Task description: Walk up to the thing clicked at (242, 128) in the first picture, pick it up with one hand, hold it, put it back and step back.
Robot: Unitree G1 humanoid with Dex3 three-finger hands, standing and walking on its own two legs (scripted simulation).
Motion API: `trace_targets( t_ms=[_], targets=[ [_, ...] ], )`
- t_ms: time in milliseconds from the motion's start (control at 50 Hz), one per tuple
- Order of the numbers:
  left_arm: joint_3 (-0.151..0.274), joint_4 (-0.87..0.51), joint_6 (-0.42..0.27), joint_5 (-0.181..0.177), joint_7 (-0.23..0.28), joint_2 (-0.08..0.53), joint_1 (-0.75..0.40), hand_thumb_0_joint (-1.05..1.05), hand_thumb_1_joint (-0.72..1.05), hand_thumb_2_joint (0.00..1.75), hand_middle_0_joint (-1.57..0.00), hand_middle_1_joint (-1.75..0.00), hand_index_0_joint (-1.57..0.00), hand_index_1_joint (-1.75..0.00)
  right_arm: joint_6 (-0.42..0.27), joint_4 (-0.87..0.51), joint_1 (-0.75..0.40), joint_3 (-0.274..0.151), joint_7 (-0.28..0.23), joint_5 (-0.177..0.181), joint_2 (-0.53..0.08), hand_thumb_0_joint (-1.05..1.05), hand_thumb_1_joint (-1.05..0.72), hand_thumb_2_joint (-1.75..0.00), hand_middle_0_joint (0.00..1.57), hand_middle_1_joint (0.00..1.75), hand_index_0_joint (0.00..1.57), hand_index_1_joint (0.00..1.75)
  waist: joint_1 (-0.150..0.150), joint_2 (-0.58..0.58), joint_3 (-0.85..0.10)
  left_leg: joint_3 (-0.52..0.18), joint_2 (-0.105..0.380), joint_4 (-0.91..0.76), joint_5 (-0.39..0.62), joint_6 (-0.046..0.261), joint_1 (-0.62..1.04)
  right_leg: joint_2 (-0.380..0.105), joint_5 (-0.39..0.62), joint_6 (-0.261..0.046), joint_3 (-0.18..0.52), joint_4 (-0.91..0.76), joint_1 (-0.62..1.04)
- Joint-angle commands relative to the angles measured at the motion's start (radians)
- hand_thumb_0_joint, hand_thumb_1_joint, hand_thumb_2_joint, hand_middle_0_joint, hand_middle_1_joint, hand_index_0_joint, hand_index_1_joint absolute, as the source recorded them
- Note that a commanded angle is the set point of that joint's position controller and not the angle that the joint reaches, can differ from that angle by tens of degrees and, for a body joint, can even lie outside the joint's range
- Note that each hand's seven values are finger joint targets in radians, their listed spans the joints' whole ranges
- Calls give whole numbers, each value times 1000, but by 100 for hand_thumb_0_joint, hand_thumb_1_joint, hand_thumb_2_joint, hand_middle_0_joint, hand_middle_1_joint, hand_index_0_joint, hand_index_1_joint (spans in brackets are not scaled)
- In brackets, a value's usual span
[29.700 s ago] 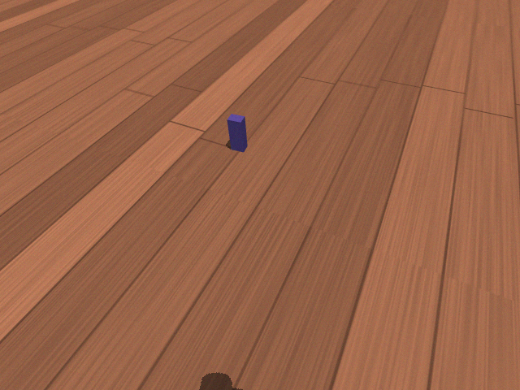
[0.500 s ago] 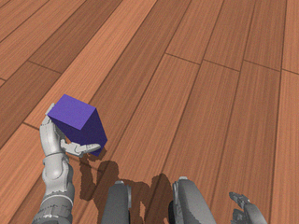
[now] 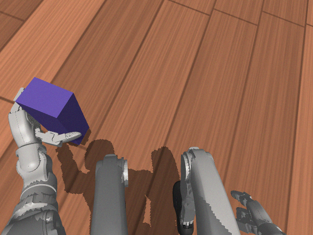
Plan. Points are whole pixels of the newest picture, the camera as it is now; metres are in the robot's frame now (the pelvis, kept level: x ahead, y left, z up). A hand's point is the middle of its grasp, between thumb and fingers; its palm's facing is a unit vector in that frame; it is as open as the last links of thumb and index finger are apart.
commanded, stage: crouch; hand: left
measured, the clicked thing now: (61, 117) +0.41 +0.24 -0.07
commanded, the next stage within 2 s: lower in 0.62 s
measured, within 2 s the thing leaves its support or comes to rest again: neither
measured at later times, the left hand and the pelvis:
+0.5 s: hand (60, 126) +0.41 +0.27 -0.15, palm faces +0.32 -0.95 -0.03, open 13.0 cm; pelvis -0.01 +0.01 -0.08, yaw -2 degrees
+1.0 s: hand (67, 133) +0.41 +0.28 -0.22, palm faces +0.33 -0.94 -0.03, open 13.0 cm; pelvis -0.01 +0.01 -0.12, yaw -4 degrees
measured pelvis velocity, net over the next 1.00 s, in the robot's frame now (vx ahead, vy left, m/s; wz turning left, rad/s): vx -0.01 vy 0.01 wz -0.08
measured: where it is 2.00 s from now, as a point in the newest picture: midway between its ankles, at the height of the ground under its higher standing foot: (150, 224)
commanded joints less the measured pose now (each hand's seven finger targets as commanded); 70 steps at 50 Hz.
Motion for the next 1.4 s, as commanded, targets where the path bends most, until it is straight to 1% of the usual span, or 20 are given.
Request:
trace_targets(
  t_ms=[0,80,140,160,200,300,400,480,520,560,640,680,740,800,860,920,980,1140,1300,1380],
  targets=[
    [67,-264,-120,-41,2,256,-362,0,-29,113,-120,-137,-124,-136,-24,-58,97,-61,-13,10,-215,0,-93,-91,20,30,20,30,7,223,-651,76,-12,-256,88,41,379,34,96,-59,-48,-158,292],
    [116,-287,-135,-32,8,334,-366,0,-24,111,-119,-134,-122,-133,-19,-66,81,-55,-17,11,-221,0,-93,-91,20,30,20,30,17,179,-631,86,-15,-216,28,52,300,36,49,-53,-43,-136,286],
    [124,-266,-140,-28,-4,345,-381,0,-22,112,-119,-134,-122,-133,-18,-53,84,-51,-20,6,-223,0,-93,-91,20,30,20,30,0,187,-627,93,-16,-170,37,53,267,36,60,-51,-40,-102,264],
    [102,-251,-139,-28,-10,322,-381,0,-20,112,-120,-134,-123,-133,-19,-53,77,-47,-20,4,-221,0,-93,-91,20,30,20,30,-2,184,-619,95,-16,-158,32,53,255,38,55,-52,-40,-93,250],
    [132,-238,-136,-32,-18,362,-389,0,-19,111,-120,-133,-123,-133,-20,-49,80,-44,-22,1,-232,0,-93,-91,20,30,20,30,-3,195,-629,97,-17,-128,42,56,239,36,72,-50,-36,-74,249],
    [92,-202,-134,-35,-52,319,-402,0,-19,113,-121,-134,-123,-134,-19,-39,80,-31,-20,-7,-247,0,-93,-91,20,30,20,30,-26,229,-592,83,-14,-94,40,49,240,38,73,-55,-60,-24,170],
    [115,-176,-121,-38,-65,329,-342,0,-24,110,-119,-133,-122,-132,-8,-40,89,-23,-13,-14,-265,0,-93,-91,20,30,20,30,-10,227,-612,81,-17,-61,97,44,228,39,114,-56,-73,15,171],
    [119,-199,-121,-50,-60,320,-359,0,-23,110,-118,-132,-121,-131,-2,-27,96,-17,-11,-18,-274,0,-93,-91,20,30,20,30,-18,243,-608,66,-16,-35,131,39,238,40,147,-58,-82,50,149],
    [134,-230,-128,-39,-48,354,-353,0,-24,109,-118,-132,-121,-131,2,-26,96,-15,-9,-23,-276,0,-93,-91,20,30,20,30,-5,264,-616,60,-15,-36,149,34,252,39,158,-60,-85,66,145],
    [116,-233,-131,-30,-39,339,-351,0,-24,109,-118,-132,-121,-131,7,-27,88,-13,-9,-28,-272,0,-93,-91,20,30,20,30,-13,265,-596,57,-13,-29,142,33,247,40,153,-60,-85,72,127],
    [129,-255,-146,-25,-19,361,-368,0,-23,110,-118,-132,-121,-132,13,-24,86,-5,-4,-39,-272,0,-93,-91,20,30,20,30,-20,258,-598,59,-13,1,140,37,212,43,160,-56,-81,76,151],
    [105,-246,-151,-23,-19,338,-384,0,-21,110,-117,-132,-120,-131,13,-25,72,-1,-1,-44,-276,0,-94,-91,20,30,20,30,-38,277,-557,53,-10,1,117,36,216,43,138,-57,-91,85,111],
    [125,-195,-151,-16,-12,357,-350,0,-29,106,-118,-130,-120,-131,19,-23,70,8,5,-51,-286,0,-94,-91,20,30,20,30,-36,283,-541,46,-9,10,124,31,214,45,141,-57,-101,98,100],
    [114,-89,-161,-24,-18,325,-312,0,-30,105,-117,-129,-119,-130,21,-23,64,29,13,-60,-289,0,-94,-91,20,30,20,30,-66,200,-471,46,-12,57,107,43,115,51,140,-46,-107,95,124],
    [145,-54,-182,-20,-24,382,-300,0,-27,105,-118,-130,-120,-130,22,-27,49,46,19,-71,-302,0,-94,-91,20,30,20,30,-55,178,-450,42,-10,81,97,48,81,56,124,-41,-112,103,135],
    [149,-79,-206,-23,-33,394,-325,0,-23,107,-123,-133,-126,-132,23,-38,31,58,26,-82,-316,0,-94,-90,20,30,20,30,-64,219,-455,25,-6,76,80,40,118,56,109,-44,-128,127,107],
    [186,-127,-225,-18,-30,458,-311,0,-26,108,-122,-134,-125,-134,23,-42,29,65,28,-93,-331,0,-94,-91,20,30,20,30,-45,284,-501,21,0,77,104,29,180,59,123,-48,-134,150,109],
    [164,-157,-246,-8,9,453,-319,0,-30,106,-118,-130,-119,-131,32,-29,19,87,29,-117,-355,0,-95,-91,20,30,20,30,-74,390,-484,-5,7,89,168,11,235,56,193,-57,-150,193,81],
    [128,-29,-266,-16,21,404,-307,0,-24,107,-119,-131,-121,-131,38,-44,-12,122,41,-133,-368,0,-94,-91,20,30,20,30,-125,269,-382,-20,5,141,138,27,135,59,190,-41,-171,180,100],
    [164,5,-282,-13,28,457,-288,0,-21,110,-121,-133,-124,-133,39,-52,-24,137,45,-142,-381,0,-94,-91,20,30,20,30,-112,265,-382,-26,7,147,122,26,132,65,171,-40,-181,188,113]
  ],
)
